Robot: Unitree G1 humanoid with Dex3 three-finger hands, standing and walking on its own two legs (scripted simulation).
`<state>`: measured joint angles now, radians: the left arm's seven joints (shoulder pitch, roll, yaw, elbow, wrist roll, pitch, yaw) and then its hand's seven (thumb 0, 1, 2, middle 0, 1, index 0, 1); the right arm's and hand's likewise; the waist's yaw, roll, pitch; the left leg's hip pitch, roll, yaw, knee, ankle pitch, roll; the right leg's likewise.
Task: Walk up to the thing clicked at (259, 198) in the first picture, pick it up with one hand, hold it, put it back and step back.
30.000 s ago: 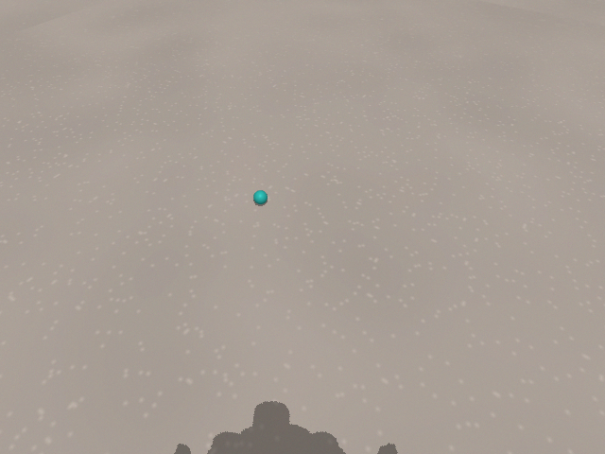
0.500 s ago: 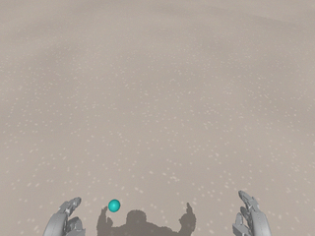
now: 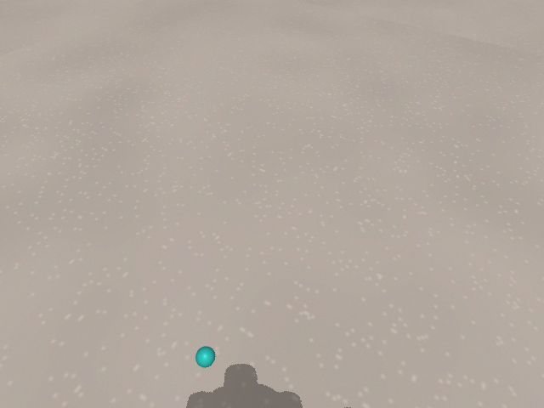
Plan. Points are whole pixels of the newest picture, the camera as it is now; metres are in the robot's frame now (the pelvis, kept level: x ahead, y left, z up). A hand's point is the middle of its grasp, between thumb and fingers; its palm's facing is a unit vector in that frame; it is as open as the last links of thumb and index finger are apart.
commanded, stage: stand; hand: left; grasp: from above
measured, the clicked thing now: (205, 356) +0.41 +0.23 -0.74
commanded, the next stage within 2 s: step back in 2.00 s
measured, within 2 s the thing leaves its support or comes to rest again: neither
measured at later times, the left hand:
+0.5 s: hand out of the picture +0.04 +0.24 -0.15, palm faces +0.01 -0.94 -0.34, open 7.4 cm
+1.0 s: hand out of the picture +0.06 +0.22 -0.15, palm faces -0.02 -0.95 -0.31, open 7.4 cm
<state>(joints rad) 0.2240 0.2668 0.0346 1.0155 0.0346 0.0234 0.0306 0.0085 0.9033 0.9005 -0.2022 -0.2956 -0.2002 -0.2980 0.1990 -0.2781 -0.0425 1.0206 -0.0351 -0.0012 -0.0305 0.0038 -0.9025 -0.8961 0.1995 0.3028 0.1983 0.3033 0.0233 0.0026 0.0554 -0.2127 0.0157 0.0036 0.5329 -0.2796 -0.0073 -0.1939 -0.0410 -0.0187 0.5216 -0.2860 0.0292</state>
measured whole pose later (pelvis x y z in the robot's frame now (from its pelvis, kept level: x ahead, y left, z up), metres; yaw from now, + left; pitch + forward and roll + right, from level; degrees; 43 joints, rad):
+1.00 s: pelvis +0.00 -0.01 +0.01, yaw -1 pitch -3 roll +0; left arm 0.12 0.28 0.02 1.17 0.02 0.00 0.01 0.00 0.90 0.90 -0.20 -0.30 -0.20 -0.30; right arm 0.13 -0.30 -0.01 1.15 -0.02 0.00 -0.02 0.00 -0.90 -0.90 0.20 0.30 0.20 0.30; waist 0.01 0.01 0.05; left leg -0.11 0.03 0.02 0.34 -0.19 -0.02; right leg -0.11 -0.02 0.00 0.33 -0.18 0.02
